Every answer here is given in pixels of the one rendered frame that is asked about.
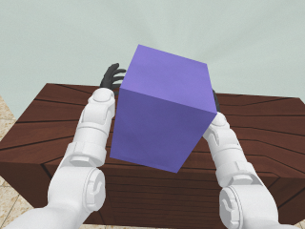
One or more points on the robot left forearm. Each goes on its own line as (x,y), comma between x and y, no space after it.
(88,146)

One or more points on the pedestal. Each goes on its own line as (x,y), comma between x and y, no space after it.
(269,129)

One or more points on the right robot hand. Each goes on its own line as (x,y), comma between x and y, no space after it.
(216,102)

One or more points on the left robot hand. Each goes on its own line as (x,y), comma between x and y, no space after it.
(109,78)

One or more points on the carton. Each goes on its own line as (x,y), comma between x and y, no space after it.
(165,105)

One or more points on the robot right forearm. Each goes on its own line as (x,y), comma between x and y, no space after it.
(232,167)

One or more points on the robot left upper arm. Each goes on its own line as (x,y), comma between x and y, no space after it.
(75,192)

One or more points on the robot right upper arm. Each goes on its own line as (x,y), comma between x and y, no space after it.
(249,206)

